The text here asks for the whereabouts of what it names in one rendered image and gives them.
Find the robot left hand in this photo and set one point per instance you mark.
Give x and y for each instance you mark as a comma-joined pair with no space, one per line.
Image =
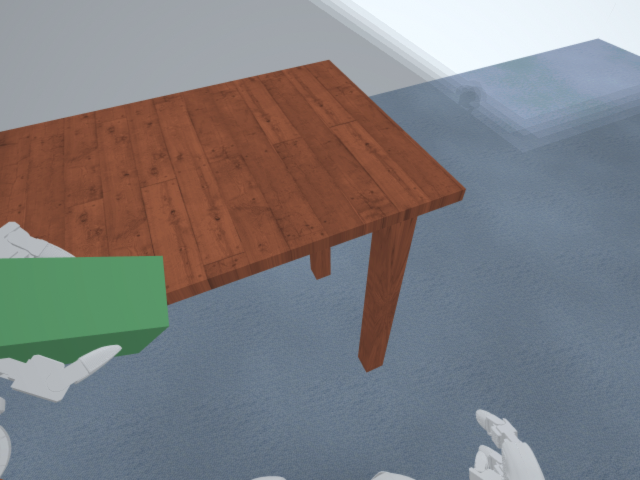
43,377

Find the table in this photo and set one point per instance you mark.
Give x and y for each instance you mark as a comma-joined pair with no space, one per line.
230,180

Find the sponge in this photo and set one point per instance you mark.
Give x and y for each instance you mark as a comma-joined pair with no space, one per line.
63,308

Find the robot right hand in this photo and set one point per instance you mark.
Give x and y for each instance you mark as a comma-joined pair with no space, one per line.
517,461

